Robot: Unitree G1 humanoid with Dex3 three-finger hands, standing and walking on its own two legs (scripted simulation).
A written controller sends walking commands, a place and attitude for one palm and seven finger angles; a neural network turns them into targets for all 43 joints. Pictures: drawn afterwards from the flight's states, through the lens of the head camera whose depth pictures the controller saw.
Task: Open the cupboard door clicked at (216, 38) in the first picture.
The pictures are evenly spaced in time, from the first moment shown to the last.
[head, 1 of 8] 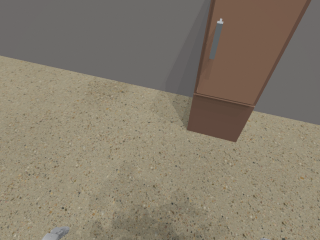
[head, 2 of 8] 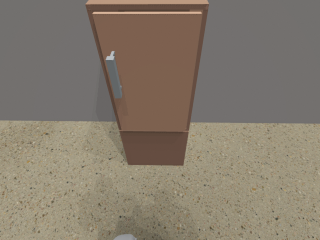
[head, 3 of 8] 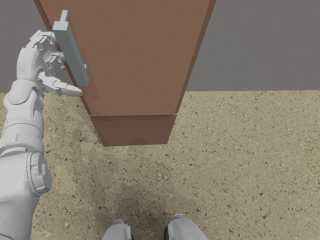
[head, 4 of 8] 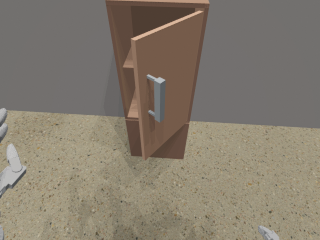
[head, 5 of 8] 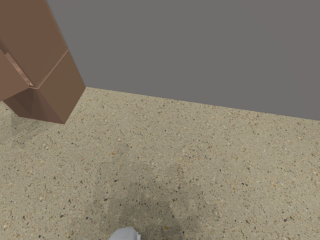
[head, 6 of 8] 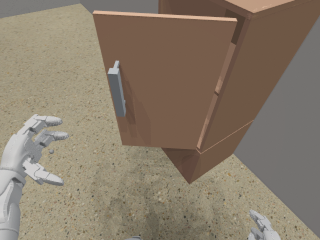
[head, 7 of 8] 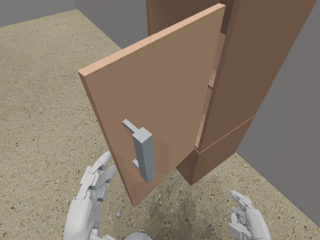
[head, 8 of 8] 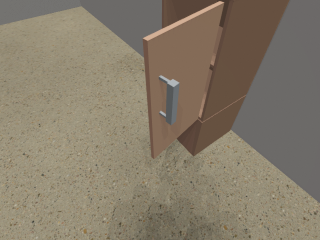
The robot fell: no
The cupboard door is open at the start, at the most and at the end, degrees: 0 101 100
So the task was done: yes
